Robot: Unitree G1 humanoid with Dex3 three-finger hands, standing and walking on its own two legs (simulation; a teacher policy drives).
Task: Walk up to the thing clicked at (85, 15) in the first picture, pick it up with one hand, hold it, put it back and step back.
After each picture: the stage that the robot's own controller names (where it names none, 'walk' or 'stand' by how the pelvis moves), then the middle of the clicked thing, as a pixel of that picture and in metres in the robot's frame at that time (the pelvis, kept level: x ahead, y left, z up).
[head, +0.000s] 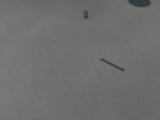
stand; (85, 14) +2.13 -0.07 -0.72
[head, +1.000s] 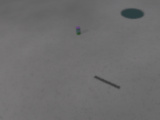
walk; (78, 30) +1.99 +0.19 -0.71
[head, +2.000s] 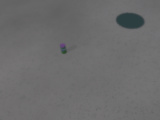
walk; (63, 48) +1.36 +0.34 -0.72
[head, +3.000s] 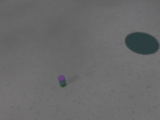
walk; (62, 81) +0.89 +0.28 -0.72
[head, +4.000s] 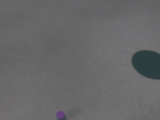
walk; (61, 117) +0.54 +0.24 -0.72
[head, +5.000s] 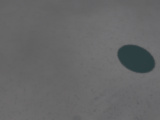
stand; out of the picture +0.37 +0.13 -0.68
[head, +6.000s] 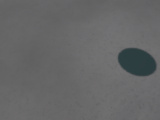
stand; out of the picture +0.35 +0.18 -0.72
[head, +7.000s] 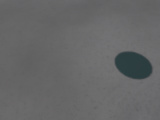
stand; out of the picture +0.34 +0.17 -0.73
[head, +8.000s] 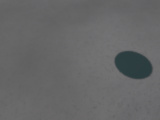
stand; out of the picture +0.34 +0.18 -0.73
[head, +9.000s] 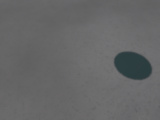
stand; out of the picture +0.33 +0.19 -0.73
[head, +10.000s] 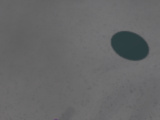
go down; out of the picture +0.36 +0.18 -0.68
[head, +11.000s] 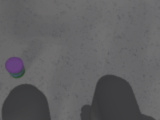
go down; (15, 68) +0.42 +0.22 -0.29
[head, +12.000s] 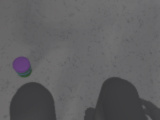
close in; (23, 67) +0.42 +0.22 -0.29
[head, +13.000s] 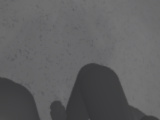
close in; out of the picture +0.41 +0.26 -0.22
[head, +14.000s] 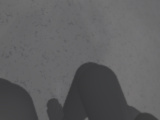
close; out of the picture +0.40 +0.26 -0.22
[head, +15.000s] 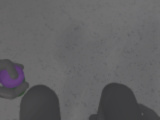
lift; (14, 82) +0.33 +0.25 -0.09
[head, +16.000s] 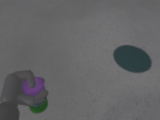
hold; (35, 95) +0.32 +0.17 +0.04
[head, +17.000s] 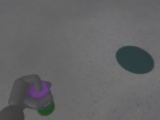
hold; (42, 99) +0.32 +0.16 +0.01
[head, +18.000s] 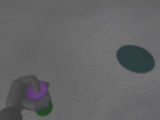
hold; (40, 99) +0.31 +0.17 +0.00
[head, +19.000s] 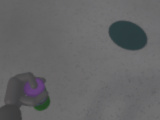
crouch; (38, 95) +0.34 +0.16 -0.06
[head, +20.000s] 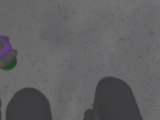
lower; (3, 55) +0.45 +0.23 -0.11
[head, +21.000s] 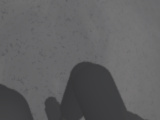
lower; out of the picture +0.41 +0.28 -0.23
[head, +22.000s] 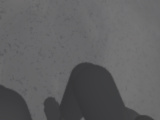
lower; out of the picture +0.41 +0.28 -0.23
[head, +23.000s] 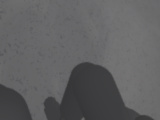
lower; out of the picture +0.41 +0.28 -0.23
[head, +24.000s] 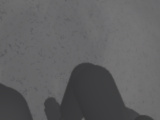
lower; out of the picture +0.41 +0.28 -0.23
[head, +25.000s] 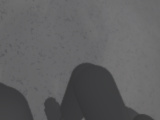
open; out of the picture +0.40 +0.28 -0.22
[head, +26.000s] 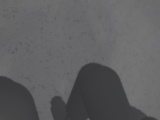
stand; out of the picture +0.39 +0.26 -0.23
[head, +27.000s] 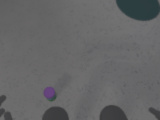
walk; (50, 94) +0.40 +0.18 -0.50
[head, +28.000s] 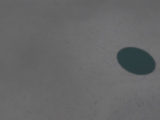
stand; out of the picture +0.36 +0.17 -0.66
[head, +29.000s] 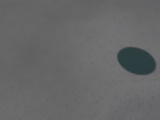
stand; out of the picture +0.36 +0.17 -0.67
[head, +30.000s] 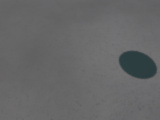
stand; out of the picture +0.36 +0.16 -0.70
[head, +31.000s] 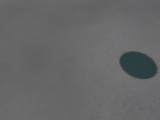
stand; out of the picture +0.37 +0.16 -0.72
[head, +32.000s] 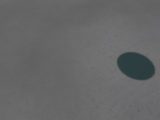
stand; out of the picture +0.34 +0.17 -0.73
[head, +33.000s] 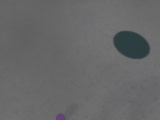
walk; out of the picture +0.40 +0.14 -0.70
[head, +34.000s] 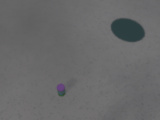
walk; (61, 90) +0.64 +0.17 -0.71
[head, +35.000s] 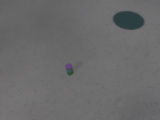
stand; (69, 69) +0.93 +0.22 -0.71
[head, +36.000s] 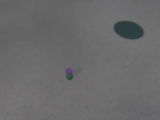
stand; (69, 74) +0.94 +0.15 -0.72
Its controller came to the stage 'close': yes
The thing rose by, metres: 0.70
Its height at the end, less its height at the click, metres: +0.00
